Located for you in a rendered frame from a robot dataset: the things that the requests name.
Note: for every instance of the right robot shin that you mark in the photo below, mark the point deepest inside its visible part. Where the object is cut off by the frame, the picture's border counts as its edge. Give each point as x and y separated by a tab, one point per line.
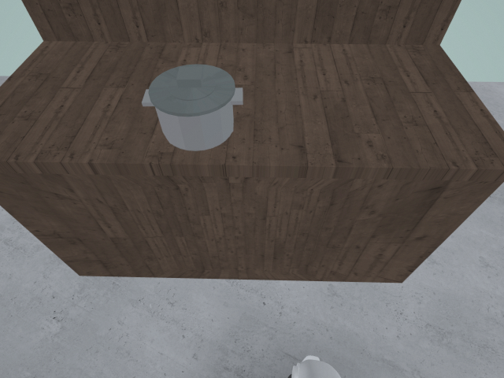
311	358

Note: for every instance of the knob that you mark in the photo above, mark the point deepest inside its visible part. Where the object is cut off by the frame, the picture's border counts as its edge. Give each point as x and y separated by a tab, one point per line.
190	77

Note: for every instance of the robot right thigh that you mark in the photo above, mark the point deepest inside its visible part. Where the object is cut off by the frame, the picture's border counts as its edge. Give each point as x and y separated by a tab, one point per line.
314	369

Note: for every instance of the table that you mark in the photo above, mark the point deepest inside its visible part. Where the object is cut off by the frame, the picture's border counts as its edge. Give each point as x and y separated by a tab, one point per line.
358	150

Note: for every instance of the pot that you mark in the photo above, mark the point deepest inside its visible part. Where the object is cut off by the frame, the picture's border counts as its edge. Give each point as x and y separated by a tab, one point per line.
201	132

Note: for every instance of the lid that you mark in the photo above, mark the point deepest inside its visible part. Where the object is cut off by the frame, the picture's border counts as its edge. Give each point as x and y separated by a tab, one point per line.
218	88

